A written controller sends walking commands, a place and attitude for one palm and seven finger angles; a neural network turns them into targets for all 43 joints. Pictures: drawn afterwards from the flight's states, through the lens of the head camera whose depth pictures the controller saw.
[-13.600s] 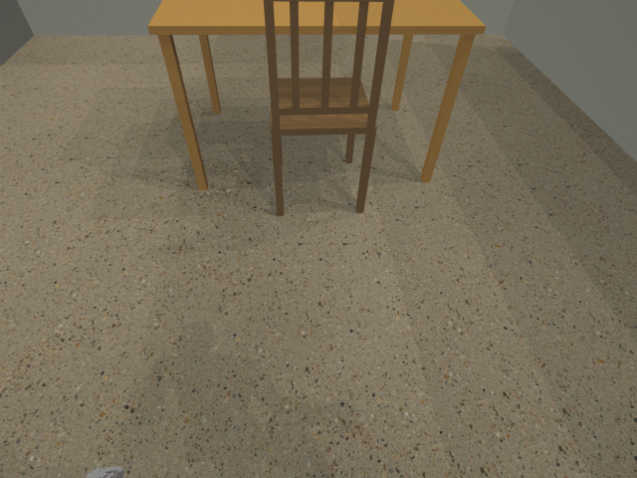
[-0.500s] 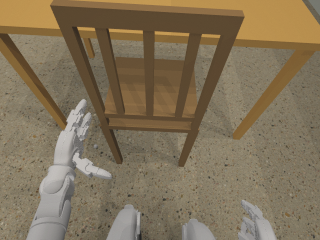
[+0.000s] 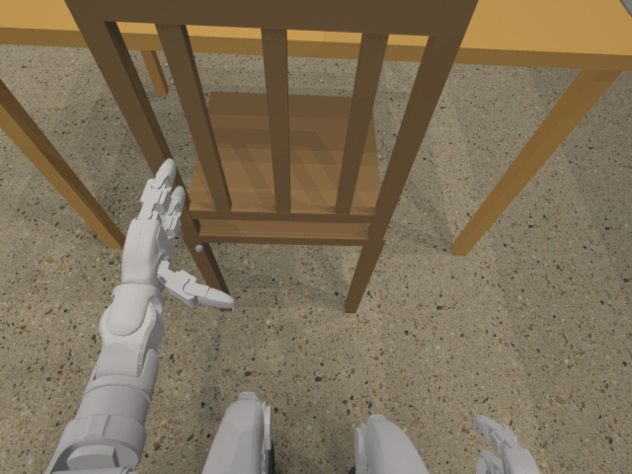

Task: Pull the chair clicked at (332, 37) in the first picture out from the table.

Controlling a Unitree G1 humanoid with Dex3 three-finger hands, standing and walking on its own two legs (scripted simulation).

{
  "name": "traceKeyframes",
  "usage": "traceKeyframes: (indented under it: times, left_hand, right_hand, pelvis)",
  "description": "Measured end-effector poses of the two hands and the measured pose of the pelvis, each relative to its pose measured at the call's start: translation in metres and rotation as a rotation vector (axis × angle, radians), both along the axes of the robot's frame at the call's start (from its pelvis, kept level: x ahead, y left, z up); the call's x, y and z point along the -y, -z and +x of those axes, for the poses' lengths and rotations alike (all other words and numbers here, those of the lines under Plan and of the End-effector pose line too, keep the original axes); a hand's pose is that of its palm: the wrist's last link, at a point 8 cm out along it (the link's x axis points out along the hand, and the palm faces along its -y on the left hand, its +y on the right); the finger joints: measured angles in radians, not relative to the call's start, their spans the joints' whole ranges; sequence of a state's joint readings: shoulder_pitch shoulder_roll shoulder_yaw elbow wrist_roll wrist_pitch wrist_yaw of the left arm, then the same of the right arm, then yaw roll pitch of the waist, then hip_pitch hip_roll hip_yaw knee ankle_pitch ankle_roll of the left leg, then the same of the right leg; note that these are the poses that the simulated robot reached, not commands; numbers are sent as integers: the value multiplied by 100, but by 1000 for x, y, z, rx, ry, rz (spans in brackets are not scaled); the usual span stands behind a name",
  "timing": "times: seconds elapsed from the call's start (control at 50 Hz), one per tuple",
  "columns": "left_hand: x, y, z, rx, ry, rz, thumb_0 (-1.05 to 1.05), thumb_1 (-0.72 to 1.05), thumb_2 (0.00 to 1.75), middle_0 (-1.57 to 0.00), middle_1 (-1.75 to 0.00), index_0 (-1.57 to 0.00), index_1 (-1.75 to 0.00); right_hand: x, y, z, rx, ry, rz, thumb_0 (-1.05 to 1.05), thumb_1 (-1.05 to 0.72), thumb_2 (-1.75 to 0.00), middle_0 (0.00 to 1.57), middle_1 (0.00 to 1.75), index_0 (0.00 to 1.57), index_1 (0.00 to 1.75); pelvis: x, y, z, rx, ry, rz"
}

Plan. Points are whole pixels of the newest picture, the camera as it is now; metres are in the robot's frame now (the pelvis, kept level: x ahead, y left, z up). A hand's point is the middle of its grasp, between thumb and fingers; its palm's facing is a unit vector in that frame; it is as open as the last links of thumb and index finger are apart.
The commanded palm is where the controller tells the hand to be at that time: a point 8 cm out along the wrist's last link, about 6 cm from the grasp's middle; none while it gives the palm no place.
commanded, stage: aim the fingers beside a spindle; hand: left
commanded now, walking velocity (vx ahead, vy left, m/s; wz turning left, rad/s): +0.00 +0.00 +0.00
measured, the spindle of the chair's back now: (280, 141) +0.54 +0.06 +0.05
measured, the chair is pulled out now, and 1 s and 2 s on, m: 0.00 0.00 0.00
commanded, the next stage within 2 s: push the fingers through the gap in 0.58 s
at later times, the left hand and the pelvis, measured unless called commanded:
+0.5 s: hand (209, 251) +0.38 +0.14 +0.02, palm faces -0.02 -1.00 -0.05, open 16.9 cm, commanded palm +0.36 +0.19 +0.02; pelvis +0.00 -0.01 +0.00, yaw +0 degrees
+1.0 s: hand (213, 236) +0.40 +0.14 +0.02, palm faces -0.02 -1.00 -0.06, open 16.9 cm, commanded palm +0.39 +0.19 +0.02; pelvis +0.00 -0.01 -0.01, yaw +0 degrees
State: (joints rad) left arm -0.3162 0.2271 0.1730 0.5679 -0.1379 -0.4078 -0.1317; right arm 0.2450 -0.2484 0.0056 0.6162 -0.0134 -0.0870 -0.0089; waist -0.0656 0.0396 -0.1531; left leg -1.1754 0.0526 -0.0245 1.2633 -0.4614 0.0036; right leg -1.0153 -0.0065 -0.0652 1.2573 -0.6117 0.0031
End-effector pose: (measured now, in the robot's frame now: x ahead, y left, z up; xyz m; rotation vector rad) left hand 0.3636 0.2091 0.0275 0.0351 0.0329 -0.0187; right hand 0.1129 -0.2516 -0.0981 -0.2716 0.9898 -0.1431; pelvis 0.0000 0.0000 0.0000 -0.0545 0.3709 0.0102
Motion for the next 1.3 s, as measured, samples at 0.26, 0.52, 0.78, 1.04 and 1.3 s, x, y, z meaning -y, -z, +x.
traceKeyframes:
  times: [0.26,0.52,0.78,1.04,1.3]
  left_hand:
    - [9,1,-5,0,-4,14,-1,-50,30,-6,-8,-6,-8]
    - [12,0,-4,13,-3,16,-1,-50,30,-6,-8,-6,-8]
    - [10,2,-8,12,-6,21,-1,-50,30,-6,-8,-6,-8]
    - [15,0,23,11,-3,20,-1,-50,30,-6,-8,-6,-8]
    - [15,1,48,14,-23,21,-1,-50,30,-6,-8,-6,-8]
  right_hand:
    - [2,6,-7,-35,21,21,1,-90,-90,20,29,20,30]
    - [5,4,8,3,3,17,1,-90,-90,20,29,20,30]
    - [6,6,12,2,-6,14,1,-90,-90,20,29,20,30]
    - [7,12,-9,-48,23,13,1,-90,-90,20,29,20,30]
    - [11,18,-42,-141,64,9,1,-90,-90,20,29,20,30]
  pelvis:
    - [2,0,1,-3,5,8]
    - [6,1,0,-1,1,9]
    - [7,2,0,-1,-2,8]
    - [6,5,-2,-18,4,5]
    - [4,8,-3,-41,13,5]
